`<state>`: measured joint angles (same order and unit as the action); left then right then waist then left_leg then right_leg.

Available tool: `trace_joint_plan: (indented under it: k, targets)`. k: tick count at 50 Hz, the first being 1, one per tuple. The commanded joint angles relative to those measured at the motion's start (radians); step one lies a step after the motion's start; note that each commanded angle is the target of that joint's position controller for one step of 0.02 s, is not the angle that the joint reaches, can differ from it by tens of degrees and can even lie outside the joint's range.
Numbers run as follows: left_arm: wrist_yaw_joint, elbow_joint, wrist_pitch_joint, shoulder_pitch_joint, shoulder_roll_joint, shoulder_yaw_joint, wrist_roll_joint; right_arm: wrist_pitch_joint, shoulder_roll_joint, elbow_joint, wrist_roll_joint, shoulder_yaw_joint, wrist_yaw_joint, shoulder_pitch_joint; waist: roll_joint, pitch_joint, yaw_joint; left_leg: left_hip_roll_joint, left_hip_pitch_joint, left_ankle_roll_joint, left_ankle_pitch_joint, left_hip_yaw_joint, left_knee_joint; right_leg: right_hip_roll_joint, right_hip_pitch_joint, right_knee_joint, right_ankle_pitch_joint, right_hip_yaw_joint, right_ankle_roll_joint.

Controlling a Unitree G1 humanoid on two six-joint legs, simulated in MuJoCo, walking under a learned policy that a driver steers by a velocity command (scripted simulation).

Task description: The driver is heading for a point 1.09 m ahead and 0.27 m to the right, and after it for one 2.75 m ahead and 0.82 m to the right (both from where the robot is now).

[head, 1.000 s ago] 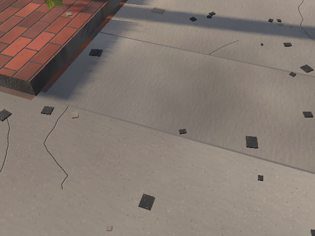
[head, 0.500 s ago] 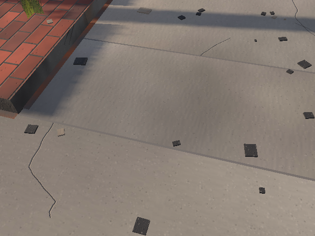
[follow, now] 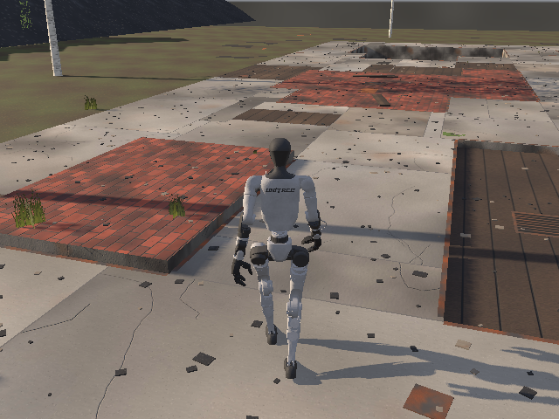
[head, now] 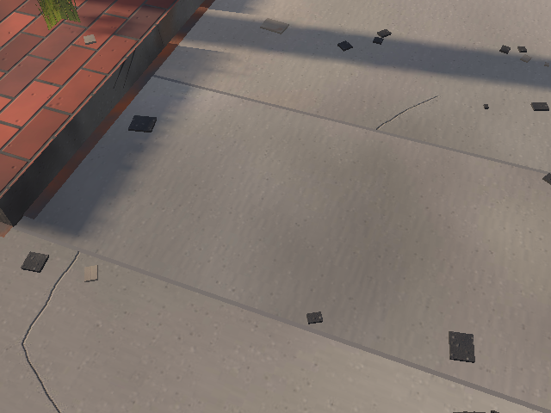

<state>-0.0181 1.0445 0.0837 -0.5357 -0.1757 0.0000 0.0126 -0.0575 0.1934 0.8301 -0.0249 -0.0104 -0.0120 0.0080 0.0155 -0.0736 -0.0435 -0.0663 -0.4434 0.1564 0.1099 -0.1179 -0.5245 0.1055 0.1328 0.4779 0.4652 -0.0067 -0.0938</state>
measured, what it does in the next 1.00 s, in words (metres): walks ahead: right foot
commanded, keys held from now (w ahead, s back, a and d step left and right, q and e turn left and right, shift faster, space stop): w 0.96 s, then w+e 0.04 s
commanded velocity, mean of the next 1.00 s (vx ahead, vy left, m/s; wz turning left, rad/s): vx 0.50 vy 0.00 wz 0.00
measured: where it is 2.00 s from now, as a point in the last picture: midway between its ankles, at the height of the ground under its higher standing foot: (332, 195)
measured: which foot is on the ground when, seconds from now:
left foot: down 0.00-0.56, up 0.58-1.00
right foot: up 0.00-0.52, down 0.54-1.00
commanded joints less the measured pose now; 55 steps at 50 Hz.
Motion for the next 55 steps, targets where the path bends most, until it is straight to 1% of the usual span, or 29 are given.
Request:
trace_joint_plan:
  k: [1, 2, 3, 4, 6, 8, 10, 15, 20, 23, 25, 26, 27, 28, 29, 30, 31, 32, 33, 34, 36, 38, 43, 46, 50, 52, 53, 54, 55]
  targets:
    - [0.011, -0.080, 0.004, -0.096, -0.030, 0.010, -0.014, 0.000, 0.264, 0.093, -0.032, -0.081, 0.018, 0.471, 0.179, 0.328, 0.119, 0.484, 0.793, 0.253, 0.082, 0.788, 0.120, -0.004, -0.670, 0.945, 0.091, 0.022, 0.010]
    - [0.009, -0.084, 0.002, -0.002, -0.133, 0.030, 0.008, 0.003, 0.212, 0.088, 0.019, -0.080, 0.006, 0.386, 0.035, 0.230, 0.136, 0.434, 0.658, 0.247, 0.331, 0.800, 0.257, -0.058, -0.762, 0.947, -0.019, 0.085, -0.018]
    - [0.017, -0.120, 0.007, 0.100, -0.156, 0.039, 0.011, -0.001, 0.153, 0.070, 0.025, -0.064, 0.002, 0.281, 0.020, 0.075, 0.096, 0.403, 0.488, 0.209, 0.387, 0.659, 0.323, -0.108, -0.780, 0.884, -0.120, 0.076, -0.023]
    - [0.021, -0.126, 0.008, 0.142, -0.151, 0.042, 0.013, -0.010, 0.105, 0.072, 0.019, -0.052, -0.003, 0.244, -0.028, 0.009, 0.069, 0.362, 0.365, 0.174, 0.287, 0.573, 0.363, -0.135, -0.737, 0.825, -0.160, 0.072, -0.023]
    - [0.032, -0.116, -0.016, 0.115, -0.102, 0.035, 0.024, -0.030, 0.061, 0.106, 0.014, -0.034, 0.003, 0.269, -0.022, -0.007, 0.011, 0.290, 0.236, 0.116, 0.109, 0.418, 0.393, -0.174, -0.629, 0.734, -0.183, 0.068, 0.002]
    - [0.041, -0.119, -0.031, 0.125, -0.069, 0.030, 0.026, -0.050, 0.078, 0.139, 0.017, -0.035, 0.005, 0.323, -0.008, -0.009, -0.002, 0.263, 0.207, 0.104, -0.011, 0.335, 0.409, -0.186, -0.622, 0.679, -0.206, 0.040, 0.023]
    - [0.046, -0.150, -0.040, 0.211, -0.079, 0.032, 0.025, -0.056, 0.109, 0.159, 0.018, -0.039, 0.004, 0.361, 0.010, -0.029, 0.005, 0.243, 0.213, 0.093, -0.053, 0.278, 0.434, -0.210, -0.692, 0.607, -0.280, 0.014, 0.040]
    - [0.050, -0.219, -0.041, 0.442, -0.081, 0.027, 0.011, -0.051, 0.107, 0.189, 0.022, -0.029, 0.004, 0.465, 0.028, -0.040, 0.069, 0.197, 0.309, 0.024, -0.254, 0.193, 0.420, -0.206, -0.769, 0.346, -0.473, -0.045, 0.067]
    - [0.048, -0.260, -0.038, 0.594, -0.078, 0.019, 0.007, -0.045, 0.111, 0.222, 0.010, -0.021, 0.018, 0.559, 0.050, -0.038, 0.122, 0.226, 0.489, 0.020, -0.379, 0.186, 0.366, -0.162, -0.786, 0.174, -0.485, -0.074, 0.056]
    - [0.046, -0.280, -0.027, 0.622, -0.092, 0.024, 0.007, -0.040, 0.127, 0.236, -0.002, -0.024, 0.029, 0.561, 0.057, -0.040, 0.109, 0.272, 0.587, 0.038, -0.501, 0.191, 0.302, -0.140, -0.768, 0.110, -0.385, -0.072, 0.023]
    - [0.037, -0.250, -0.017, 0.515, -0.111, 0.035, 0.009, -0.040, 0.143, 0.235, -0.002, -0.028, 0.034, 0.520, 0.070, 0.009, 0.047, 0.274, 0.582, 0.018, -0.743, 0.168, 0.178, -0.088, -0.596, 0.058, -0.299, -0.089, -0.014]
    - [0.028, -0.203, -0.009, 0.378, -0.129, 0.047, 0.011, -0.037, 0.150, 0.235, 0.001, -0.029, 0.033, 0.504, 0.063, 0.076, -0.011, 0.256, 0.564, 0.004, -0.809, 0.150, 0.032, -0.057, -0.440, 0.005, -0.307, -0.099, -0.039]
    - [0.017, -0.146, 0.001, 0.199, -0.168, 0.065, 0.025, -0.038, 0.146, 0.226, 0.009, -0.026, 0.030, 0.485, 0.043, 0.170, -0.085, 0.223, 0.429, -0.013, -0.677, 0.123, -0.169, -0.103, -0.187, -0.022, -0.343, -0.050, -0.075]
    - [0.005, -0.122, 0.006, 0.039, -0.268, 0.092, 0.054, -0.042, 0.082, 0.182, 0.033, -0.009, 0.024, 0.504, -0.092, 0.315, -0.114, 0.141, 0.145, -0.045, -0.266, 0.070, -0.506, -0.374, 0.115, -0.029, -0.256, 0.273, -0.153]
    - [0.018, -0.112, -0.009, 0.035, -0.285, 0.104, 0.031, -0.041, 0.071, 0.197, 0.050, -0.017, 0.019, 0.591, -0.240, 0.422, -0.073, -0.023, -0.102, -0.066, 0.405, 0.092, -0.803, -0.547, 0.244, -0.155, -0.264, 0.687, -0.277]
    - [0.027, -0.121, -0.016, 0.136, -0.231, 0.093, 0.002, -0.037, 0.143, 0.187, 0.022, -0.037, 0.023, 0.507, -0.091, 0.270, -0.039, 0.050, -0.194, -0.052, 0.336, 0.176, -0.837, -0.491, 0.120, -0.188, -0.216, 0.584, -0.243]
    - [0.031, -0.132, -0.011, 0.226, -0.176, 0.079, -0.004, -0.042, 0.122, 0.158, 0.016, -0.035, 0.017, 0.421, -0.059, 0.142, -0.015, 0.086, -0.203, -0.053, 0.252, 0.174, -0.795, -0.455, -0.030, -0.227, -0.249, 0.449, -0.217]
    - [0.032, -0.130, -0.003, 0.269, -0.129, 0.067, 0.001, -0.040, 0.098, 0.152, 0.015, -0.034, 0.014, 0.388, -0.030, 0.068, 0.020, 0.121, -0.166, -0.056, 0.205, 0.167, -0.728, -0.406, -0.152, -0.268, -0.325, 0.353, -0.177]
    - [0.029, -0.113, 0.005, 0.267, -0.098, 0.057, 0.001, -0.027, 0.088, 0.145, -0.001, -0.037, 0.008, 0.377, -0.043, 0.039, 0.048, 0.142, -0.122, -0.065, 0.187, 0.169, -0.674, -0.364, -0.228, -0.287, -0.386, 0.283, -0.146]
    - [0.026, -0.097, 0.010, 0.257, -0.080, 0.050, 0.002, -0.013, 0.060, 0.155, -0.011, -0.032, 0.001, 0.402, -0.055, 0.037, 0.070, 0.147, -0.079, -0.076, 0.175, 0.161, -0.646, -0.336, -0.272, -0.303, -0.418, 0.229, -0.127]
    - [0.024, -0.067, 0.025, 0.200, -0.094, 0.051, -0.002, 0.004, 0.046, 0.150, -0.014, -0.033, -0.010, 0.396, -0.061, 0.038, 0.084, 0.147, -0.076, -0.090, 0.154, 0.138, -0.611, -0.316, -0.290, -0.319, -0.510, 0.177, -0.127]
    - [0.023, -0.049, 0.030, 0.165, -0.122, 0.055, -0.003, 0.013, 0.052, 0.120, -0.014, -0.035, -0.016, 0.319, -0.065, 0.012, 0.083, 0.163, -0.138, -0.105, 0.090, 0.118, -0.554, -0.303, -0.292, -0.348, -0.522, 0.137, -0.127]
    - [0.023, -0.024, 0.027, 0.079, -0.117, 0.045, -0.003, 0.014, 0.052, 0.042, 0.000, -0.025, -0.020, 0.086, -0.073, -0.028, 0.033, 0.163, -0.192, -0.129, -0.082, 0.071, -0.288, -0.267, -0.251, -0.367, -0.603, 0.071, -0.102]
    - [0.017, -0.004, 0.026, 0.019, -0.125, 0.044, -0.001, 0.012, 0.049, 0.016, 0.005, -0.018, -0.018, -0.006, -0.082, -0.031, 0.002, 0.139, -0.177, -0.121, -0.122, 0.048, -0.167, -0.278, -0.177, -0.356, -0.640, 0.059, -0.097]
    - [0.004, 0.022, 0.017, -0.028, -0.134, 0.045, 0.012, 0.001, 0.072, -0.024, 0.003, -0.024, -0.015, -0.086, -0.079, -0.051, -0.012, 0.121, -0.194, -0.092, -0.044, 0.057, -0.084, -0.331, -0.043, -0.292, -0.733, 0.095, -0.112]
    - [-0.001, 0.018, 0.012, 0.007, -0.153, 0.051, 0.017, -0.013, 0.084, -0.019, 0.005, -0.031, -0.011, -0.035, -0.081, -0.030, 0.025, 0.092, -0.098, -0.072, 0.034, 0.055, -0.029, -0.335, -0.027, -0.208, -0.879, 0.100, -0.099]
    - [-0.001, 0.014, 0.011, 0.030, -0.163, 0.054, 0.016, -0.021, 0.096, 0.007, 0.005, -0.039, -0.005, 0.050, -0.085, 0.011, 0.062, 0.060, 0.026, -0.059, 0.063, 0.045, 0.006, -0.320, -0.045, -0.118, -0.992, 0.093, -0.085]
    - [0.003, 0.009, 0.009, 0.052, -0.164, 0.054, 0.009, -0.032, 0.117, 0.060, 0.000, -0.052, 0.005, 0.212, -0.055, 0.095, 0.130, 0.041, 0.238, -0.039, 0.017, 0.035, 0.074, -0.277, -0.102, 0.056, -1.004, 0.065, -0.065]
    - [0.008, -0.016, 0.013, 0.063, -0.138, 0.045, -0.004, -0.044, 0.186, 0.099, -0.025, -0.075, 0.019, 0.388, 0.002, 0.217, 0.190, 0.190, 0.515, 0.003, 0.064, 0.185, 0.083, -0.226, -0.291, 0.304, -0.766, 0.038, -0.046]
